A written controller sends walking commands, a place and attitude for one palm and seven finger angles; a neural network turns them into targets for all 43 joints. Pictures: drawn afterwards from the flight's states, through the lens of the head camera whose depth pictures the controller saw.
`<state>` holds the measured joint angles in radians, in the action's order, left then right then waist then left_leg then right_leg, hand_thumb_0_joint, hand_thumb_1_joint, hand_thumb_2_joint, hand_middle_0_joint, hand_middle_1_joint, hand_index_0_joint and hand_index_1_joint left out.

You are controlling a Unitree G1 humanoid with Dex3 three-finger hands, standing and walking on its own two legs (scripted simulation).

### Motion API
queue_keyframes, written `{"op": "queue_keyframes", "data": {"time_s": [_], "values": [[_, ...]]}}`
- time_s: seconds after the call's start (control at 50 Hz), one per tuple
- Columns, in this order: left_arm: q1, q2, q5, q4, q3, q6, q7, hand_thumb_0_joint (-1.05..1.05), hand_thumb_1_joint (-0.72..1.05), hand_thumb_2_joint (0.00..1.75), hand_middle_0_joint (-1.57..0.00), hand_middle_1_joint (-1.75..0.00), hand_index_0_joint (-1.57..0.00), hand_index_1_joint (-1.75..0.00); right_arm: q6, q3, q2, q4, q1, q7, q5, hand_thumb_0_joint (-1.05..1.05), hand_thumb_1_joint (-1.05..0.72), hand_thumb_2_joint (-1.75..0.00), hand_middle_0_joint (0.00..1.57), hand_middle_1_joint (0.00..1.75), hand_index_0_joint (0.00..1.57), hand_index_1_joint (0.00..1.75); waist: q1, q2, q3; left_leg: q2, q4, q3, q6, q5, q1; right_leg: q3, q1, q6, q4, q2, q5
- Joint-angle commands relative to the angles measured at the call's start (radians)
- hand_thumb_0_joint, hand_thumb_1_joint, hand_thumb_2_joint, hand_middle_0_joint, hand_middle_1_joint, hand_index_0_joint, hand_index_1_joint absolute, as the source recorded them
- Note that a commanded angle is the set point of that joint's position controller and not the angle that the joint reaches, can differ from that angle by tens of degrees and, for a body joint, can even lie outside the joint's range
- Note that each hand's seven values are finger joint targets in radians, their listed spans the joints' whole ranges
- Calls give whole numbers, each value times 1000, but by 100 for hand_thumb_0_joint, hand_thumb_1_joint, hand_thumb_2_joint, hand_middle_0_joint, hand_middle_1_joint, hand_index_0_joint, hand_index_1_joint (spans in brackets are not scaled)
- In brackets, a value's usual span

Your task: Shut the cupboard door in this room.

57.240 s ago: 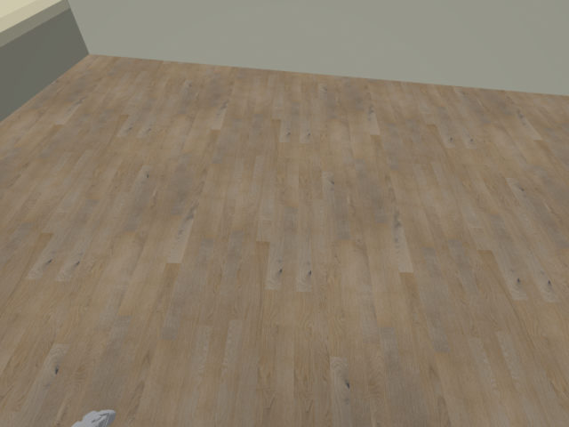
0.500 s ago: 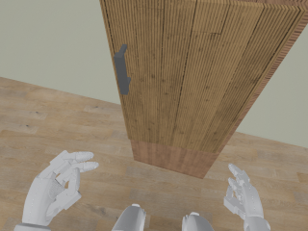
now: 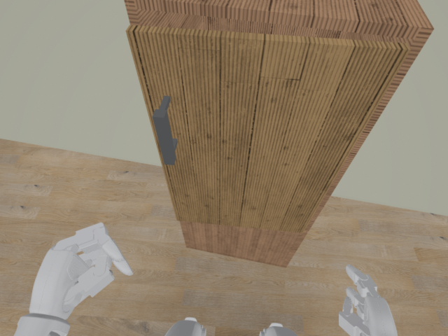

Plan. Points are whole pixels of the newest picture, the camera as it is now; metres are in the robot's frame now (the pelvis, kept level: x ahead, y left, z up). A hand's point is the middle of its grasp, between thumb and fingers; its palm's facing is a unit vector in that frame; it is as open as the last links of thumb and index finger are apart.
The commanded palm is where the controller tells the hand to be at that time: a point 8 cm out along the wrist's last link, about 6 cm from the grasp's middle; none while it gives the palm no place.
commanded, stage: raise the hand and make a fist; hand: left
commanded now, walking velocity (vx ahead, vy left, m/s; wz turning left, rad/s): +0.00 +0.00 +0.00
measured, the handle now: (167, 131) +0.44 +0.14 +0.11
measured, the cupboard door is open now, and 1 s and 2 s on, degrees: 6 6 6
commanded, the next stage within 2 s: bring the fist close to the handle in 0.82 s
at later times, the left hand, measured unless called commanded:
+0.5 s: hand (106, 237) +0.23 +0.19 +0.11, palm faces -0.03 -1.00 -0.04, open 3.1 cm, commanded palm +0.21 +0.24 +0.12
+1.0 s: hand (115, 240) +0.23 +0.17 +0.12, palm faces -0.02 -1.00 -0.05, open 3.1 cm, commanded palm +0.22 +0.22 +0.12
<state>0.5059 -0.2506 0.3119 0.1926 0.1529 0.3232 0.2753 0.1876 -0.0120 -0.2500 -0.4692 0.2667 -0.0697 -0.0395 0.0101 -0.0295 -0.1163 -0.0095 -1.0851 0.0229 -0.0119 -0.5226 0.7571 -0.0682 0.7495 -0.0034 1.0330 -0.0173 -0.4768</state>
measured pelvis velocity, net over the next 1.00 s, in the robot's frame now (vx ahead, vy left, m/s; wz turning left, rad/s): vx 0.01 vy -0.01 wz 0.01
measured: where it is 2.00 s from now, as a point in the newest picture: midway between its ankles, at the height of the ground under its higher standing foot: outside the picture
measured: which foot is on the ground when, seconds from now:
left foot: down 0.00-1.00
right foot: down 0.00-1.00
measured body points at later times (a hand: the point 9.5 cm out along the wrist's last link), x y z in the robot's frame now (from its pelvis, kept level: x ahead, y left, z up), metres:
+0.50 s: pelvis +0.01 +0.00 +0.02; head +0.03 -0.01 +0.47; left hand +0.23 +0.24 +0.12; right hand +0.18 -0.23 -0.05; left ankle +0.01 +0.11 -0.67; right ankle +0.02 -0.12 -0.67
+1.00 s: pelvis +0.01 -0.01 +0.03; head +0.03 -0.02 +0.48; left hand +0.23 +0.23 +0.12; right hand +0.18 -0.24 -0.04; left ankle +0.01 +0.11 -0.67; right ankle +0.02 -0.12 -0.67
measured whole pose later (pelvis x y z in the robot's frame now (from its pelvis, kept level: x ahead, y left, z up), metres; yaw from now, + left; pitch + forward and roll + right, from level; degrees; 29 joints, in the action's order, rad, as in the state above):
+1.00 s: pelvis +0.01 -0.01 +0.03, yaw +1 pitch +6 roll -1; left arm 0.33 -0.25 0.30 0.08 0.17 0.24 0.27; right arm 0.18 0.04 -0.26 -0.50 0.28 -0.06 -0.04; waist 0.01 -0.05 -0.09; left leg -0.01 -0.91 0.03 0.00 -0.45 0.57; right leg -0.07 0.57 -0.02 0.88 -0.01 -0.42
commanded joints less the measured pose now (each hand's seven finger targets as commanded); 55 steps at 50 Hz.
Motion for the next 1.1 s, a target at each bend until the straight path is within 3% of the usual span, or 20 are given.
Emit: {"op": "queue_keyframes", "data": {"time_s": [0.0,0.2,0.32,0.34,0.42,0.44,0.48,0.54,0.56,0.64,0.66,0.7,0.74,0.78,0.84,0.9,0.94,0.98,1.04,1.08], "values": [[-36,-111,15,208,79,43,-17,0,90,90,-121,-140,-121,-140,44,-28,-111,170,-45,-5,2,0,-90,-90,20,30,20,30,0,-19,-144,16,216,18,-2,250,-114,9,-160,-21,-168,36,184],[-142,-135,8,211,88,-9,-20,0,90,90,-130,-150,-130,-150,45,-3,-115,170,-38,0,2,0,-90,-90,20,30,20,30,-4,-49,-136,9,275,29,3,278,-193,-4,-212,-24,-207,40,220],[-215,-144,17,155,98,-45,-10,0,90,90,-130,-150,-130,-150,47,4,-123,157,-40,-4,-3,0,-90,-90,20,30,20,30,-10,-15,-97,12,301,23,1,241,-195,7,-234,-19,-256,35,190],[-227,-164,18,146,113,-48,-11,0,90,90,-130,-150,-130,-150,49,3,-127,151,-46,-6,-2,0,-90,-90,20,30,20,30,-10,15,-97,12,301,24,-2,239,-191,15,-251,-19,-266,33,183],[-248,-154,21,136,112,-60,-5,0,90,90,-130,-150,-130,-150,57,6,-124,147,-46,-7,-5,0,-90,-90,20,30,20,30,0,-15,-109,15,322,19,-1,259,-223,13,-275,-20,-279,30,206],[-228,-157,23,117,120,-63,-6,0,90,90,-130,-150,-130,-150,58,3,-126,143,-50,-7,-4,0,-90,-90,20,30,20,30,1,21,-115,15,316,17,-3,272,-217,22,-292,-17,-286,29,218],[-221,-141,23,128,105,-60,0,0,90,90,-130,-150,-130,-150,61,2,-124,145,-50,-3,-4,0,-90,-90,20,30,20,30,3,-10,-121,19,320,10,-1,290,-227,23,-297,-16,-285,25,246],[-218,-163,18,125,129,-49,-9,0,90,90,-130,-150,-130,-150,61,-4,-128,137,-48,0,1,0,-90,-90,20,30,20,30,6,17,-118,18,314,6,-3,319,-227,25,-313,-17,-283,26,281],[-216,-145,15,138,113,-42,-9,0,90,90,-130,-150,-130,-150,61,-4,-125,140,-48,2,0,0,-90,-90,20,30,20,30,6,-5,-130,21,316,3,-2,331,-234,26,-318,-17,-280,23,297],[-233,-164,15,125,130,-25,-16,0,90,90,-130,-150,-130,-150,59,-8,-129,128,-43,3,3,0,-90,-90,20,30,20,30,-2,12,-108,21,308,-2,-2,310,-222,35,-304,-14,-288,23,277],[-229,-140,12,120,109,-23,-14,0,90,90,-130,-150,-130,-150,58,-7,-126,132,-45,3,1,0,-90,-90,20,30,20,30,-4,15,-107,22,312,-4,-2,297,-221,34,-301,-13,-291,22,260],[-238,-147,14,131,112,-16,-11,0,90,90,-130,-150,-130,-150,59,-7,-127,133,-46,4,1,0,-90,-90,20,30,20,30,-4,-13,-109,23,313,-2,-2,292,-230,33,-294,-14,-288,23,258],[-235,-164,14,128,128,-12,-13,0,90,90,-130,-150,-130,-150,57,-11,-131,128,-42,2,1,0,-90,-90,20,30,20,30,-5,28,-128,21,304,-3,-5,303,-226,44,-310,-12,-292,21,269],[-235,-140,13,129,105,-12,-7,0,90,90,-130,-150,-130,-150,56,-8,-126,133,-48,3,0,0,-90,-90,20,30,20,30,-5,-9,-120,22,310,-5,-3,302,-232,38,-304,-13,-288,21,273],[-242,-161,13,118,120,-14,-8,0,90,90,-130,-150,-130,-150,55,-8,-130,126,-49,0,0,0,-90,-90,20,30,20,30,-7,22,-101,21,307,-1,-5,285,-220,45,-301,-12,-299,21,247],[-244,-138,15,113,104,-20,-3,0,90,90,-130,-150,-130,-150,52,-4,-127,134,-52,0,0,0,-90,-90,20,30,20,30,-7,5,-97,23,314,-3,-4,270,-222,40,-291,-11,-301,21,230],[-335,-146,7,106,87,-18,-8,0,90,90,-130,-150,-130,-150,53,-3,-133,120,-51,-5,0,0,-90,-90,20,30,20,30,-28,27,-76,21,305,0,-8,245,-216,50,-269,-10,-311,21,192],[-414,-114,0,95,48,-19,-12,0,90,90,-130,-150,-130,-150,57,1,-130,114,-58,-8,-1,0,-90,-90,20,30,20,30,-37,-1,-74,22,311,7,-7,215,-226,43,-242,-9,-309,21,159],[-467,-131,-16,59,53,-25,-27,0,90,90,-130,-150,-130,-150,61,-3,-134,99,-55,-12,-1,0,-90,-90,20,30,20,30,-36,30,-101,21,312,7,-9,204,-232,51,-250,-9,-316,19,137],[-485,-113,-26,37,36,-38,-36,0,90,90,-130,-150,-130,-150,59,1,-129,102,-59,-10,-1,0,-90,-90,20,30,20,30,-29,12,-112,22,325,7,-7,212,-237,41,-261,-11,-309,17,153]]}}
